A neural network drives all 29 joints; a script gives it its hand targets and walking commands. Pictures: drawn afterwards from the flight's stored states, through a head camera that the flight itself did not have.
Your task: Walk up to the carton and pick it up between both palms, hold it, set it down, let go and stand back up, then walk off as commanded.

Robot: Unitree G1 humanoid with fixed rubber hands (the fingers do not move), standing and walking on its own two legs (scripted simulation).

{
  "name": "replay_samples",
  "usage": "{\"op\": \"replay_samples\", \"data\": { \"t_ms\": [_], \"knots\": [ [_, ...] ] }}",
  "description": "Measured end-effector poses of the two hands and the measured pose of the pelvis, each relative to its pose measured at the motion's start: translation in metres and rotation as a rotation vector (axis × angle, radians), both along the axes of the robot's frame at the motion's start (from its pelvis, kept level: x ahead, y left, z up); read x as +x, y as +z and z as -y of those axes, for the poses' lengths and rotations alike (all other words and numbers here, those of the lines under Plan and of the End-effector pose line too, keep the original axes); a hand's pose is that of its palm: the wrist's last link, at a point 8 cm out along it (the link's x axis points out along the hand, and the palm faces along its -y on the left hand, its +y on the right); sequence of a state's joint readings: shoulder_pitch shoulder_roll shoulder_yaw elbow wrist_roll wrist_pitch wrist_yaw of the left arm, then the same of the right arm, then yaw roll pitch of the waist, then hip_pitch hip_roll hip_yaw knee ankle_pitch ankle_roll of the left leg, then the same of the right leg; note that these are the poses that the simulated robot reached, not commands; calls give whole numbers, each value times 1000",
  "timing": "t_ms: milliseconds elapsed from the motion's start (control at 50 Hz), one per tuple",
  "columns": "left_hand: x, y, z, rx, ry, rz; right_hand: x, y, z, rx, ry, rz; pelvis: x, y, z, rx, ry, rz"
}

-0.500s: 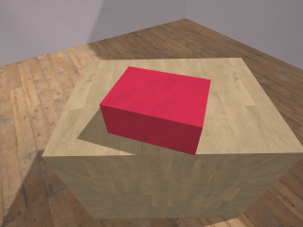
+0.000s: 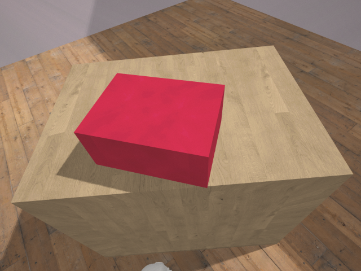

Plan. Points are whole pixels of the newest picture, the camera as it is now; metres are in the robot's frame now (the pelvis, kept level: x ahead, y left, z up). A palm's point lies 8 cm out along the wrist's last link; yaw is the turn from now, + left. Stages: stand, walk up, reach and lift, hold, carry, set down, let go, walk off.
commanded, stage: walk up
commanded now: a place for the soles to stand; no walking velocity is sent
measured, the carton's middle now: (158, 125) +0.48 +0.09 +0.03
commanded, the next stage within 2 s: none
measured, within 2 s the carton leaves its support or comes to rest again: neither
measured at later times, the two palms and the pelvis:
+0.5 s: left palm out of the picture +0.06 +0.34 -0.10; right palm out of the picture +0.08 -0.28 -0.10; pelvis +0.00 +0.02 +0.00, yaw +1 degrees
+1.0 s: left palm out of the picture +0.05 +0.37 -0.08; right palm out of the picture +0.07 -0.25 -0.12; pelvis -0.01 +0.04 +0.00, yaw +2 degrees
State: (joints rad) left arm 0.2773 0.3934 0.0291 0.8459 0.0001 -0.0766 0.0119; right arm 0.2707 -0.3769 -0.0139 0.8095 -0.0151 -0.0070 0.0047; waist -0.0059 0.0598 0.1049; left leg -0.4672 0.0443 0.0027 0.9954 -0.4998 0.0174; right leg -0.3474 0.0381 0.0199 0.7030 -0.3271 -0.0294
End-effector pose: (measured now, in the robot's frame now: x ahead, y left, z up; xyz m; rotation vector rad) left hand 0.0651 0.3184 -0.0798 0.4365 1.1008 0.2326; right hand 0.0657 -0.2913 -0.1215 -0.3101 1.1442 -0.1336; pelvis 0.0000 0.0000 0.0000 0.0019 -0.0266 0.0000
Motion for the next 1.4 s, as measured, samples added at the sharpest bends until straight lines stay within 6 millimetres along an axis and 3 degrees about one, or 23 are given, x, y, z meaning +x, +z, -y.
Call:
{"op": "replay_samples", "data": {
  "t_ms": [140, 240, 440, 820, 920, 1060, 1140, 1220, 1400],
  "knots": [
    [-2, -6, -19, 6, 6, 7, -3, -4, -18, -8, 1, -2, -3, -5, -18, -23, 2, 14],
    [-5, -14, -25, -30, 28, 14, 2, 10, -23, -45, 16, 27, -6, -3, -28, -16, 13, 17],
    [-5, -20, -19, -66, 38, 30, 12, 25, -17, -67, 17, 83, -5, -1, -25, -12, 14, 6],
    [4, -13, -12, -49, 35, 26, 21, 21, -9, -48, 17, 72, 5, 2, -16, 0, 14, -11],
    [-3, -7, -27, -5, 42, 31, 12, 12, -21, -28, 13, 30, 0, 0, -26, -8, 16, -5],
    [-26, -9, -73, 33, 65, -1, 0, -2, -62, -9, 48, -19, -12, -7, -61, -28, 41, 8],
    [-39, -11, -89, 23, 90, -38, -2, 5, -76, -22, 67, -28, -16, -3, -77, -27, 53, 24],
    [-38, -11, -93, 5, 88, -47, 2, 15, -79, -37, 72, -20, -14, 2, -82, -19, 55, 2],
    [-24, -13, -87, -21, 72, 1, 10, 17, -80, -32, 50, 12, -9, 2, -84, -14, 49, -5]
  ]
}}
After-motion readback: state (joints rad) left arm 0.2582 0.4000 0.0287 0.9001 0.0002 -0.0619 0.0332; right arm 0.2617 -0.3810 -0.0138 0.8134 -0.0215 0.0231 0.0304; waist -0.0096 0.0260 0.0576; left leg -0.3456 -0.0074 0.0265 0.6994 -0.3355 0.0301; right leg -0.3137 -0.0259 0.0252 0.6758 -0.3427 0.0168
